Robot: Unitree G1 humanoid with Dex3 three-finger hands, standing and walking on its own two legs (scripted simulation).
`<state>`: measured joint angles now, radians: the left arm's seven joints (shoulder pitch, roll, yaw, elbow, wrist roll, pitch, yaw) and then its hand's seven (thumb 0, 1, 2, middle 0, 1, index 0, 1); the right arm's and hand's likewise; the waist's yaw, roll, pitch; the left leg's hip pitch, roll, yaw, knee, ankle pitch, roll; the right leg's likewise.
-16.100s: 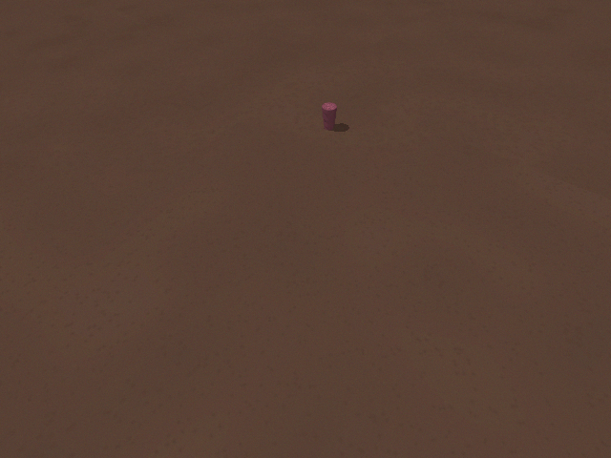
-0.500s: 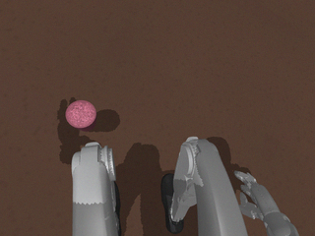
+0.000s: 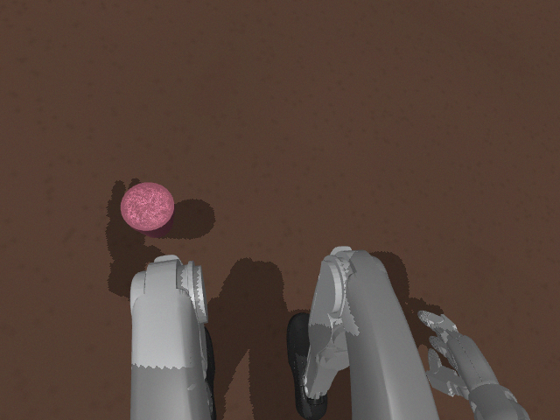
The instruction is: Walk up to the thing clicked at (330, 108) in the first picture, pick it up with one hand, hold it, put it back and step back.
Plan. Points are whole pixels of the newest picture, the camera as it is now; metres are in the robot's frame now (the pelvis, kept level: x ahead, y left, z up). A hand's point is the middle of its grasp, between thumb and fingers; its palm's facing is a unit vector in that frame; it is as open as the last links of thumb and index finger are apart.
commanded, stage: go down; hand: left
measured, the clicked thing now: (153, 216) +0.43 +0.22 -0.30
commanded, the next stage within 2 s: none
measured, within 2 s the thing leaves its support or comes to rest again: neither
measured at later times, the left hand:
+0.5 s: hand out of the picture +0.36 +0.43 +0.01, palm faces +0.14 -0.99 -0.05, open 17.5 cm
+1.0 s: hand out of the picture +0.36 +0.43 +0.01, palm faces +0.12 -0.99 -0.04, open 17.4 cm
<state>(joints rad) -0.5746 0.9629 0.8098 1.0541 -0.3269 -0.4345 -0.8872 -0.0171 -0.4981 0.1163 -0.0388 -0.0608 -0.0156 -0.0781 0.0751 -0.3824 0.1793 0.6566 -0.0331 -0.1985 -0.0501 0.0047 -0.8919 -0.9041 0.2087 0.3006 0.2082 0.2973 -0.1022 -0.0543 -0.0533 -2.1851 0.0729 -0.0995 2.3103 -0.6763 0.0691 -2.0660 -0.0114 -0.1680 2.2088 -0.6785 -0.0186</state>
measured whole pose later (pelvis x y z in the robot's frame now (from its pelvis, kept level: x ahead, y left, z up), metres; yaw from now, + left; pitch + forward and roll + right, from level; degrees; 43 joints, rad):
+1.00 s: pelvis +0.00 +0.00 +0.00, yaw +0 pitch +30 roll -10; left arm -0.56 0.95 0.81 1.05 -0.34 -0.43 -0.88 -0.02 -0.51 0.11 -0.03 -0.05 -0.01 -0.07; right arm 0.06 -0.39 0.17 0.65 -0.04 -0.20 -0.05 0.00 -0.89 -0.90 0.21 0.30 0.21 0.30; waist -0.10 -0.05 -0.04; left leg -2.19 0.07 -0.10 2.32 -0.68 0.06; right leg -2.07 -0.01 -0.17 2.22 -0.68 -0.02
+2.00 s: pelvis +0.00 +0.00 +0.00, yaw +0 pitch +30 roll -10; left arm -0.58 0.96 0.81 1.07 -0.33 -0.44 -0.89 -0.02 -0.57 0.10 -0.04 -0.06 -0.02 -0.07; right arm 0.06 -0.38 0.18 0.66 -0.04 -0.20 -0.05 0.00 -0.90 -0.90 0.21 0.30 0.21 0.30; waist -0.11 -0.05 -0.05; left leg -2.18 0.07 -0.10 2.32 -0.68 0.06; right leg -2.07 -0.01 -0.17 2.22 -0.69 -0.02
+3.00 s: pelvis +0.00 +0.00 -0.01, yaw +0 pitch +30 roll -10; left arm -0.57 0.95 0.81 1.05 -0.33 -0.45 -0.89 -0.02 -0.57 0.11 -0.03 -0.06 -0.01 -0.07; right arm 0.07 -0.38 0.17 0.66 -0.04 -0.20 -0.05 0.00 -0.89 -0.90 0.21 0.30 0.21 0.30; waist -0.10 -0.05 -0.05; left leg -2.19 0.07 -0.11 2.33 -0.67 0.06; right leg -2.08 0.00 -0.17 2.23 -0.68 -0.02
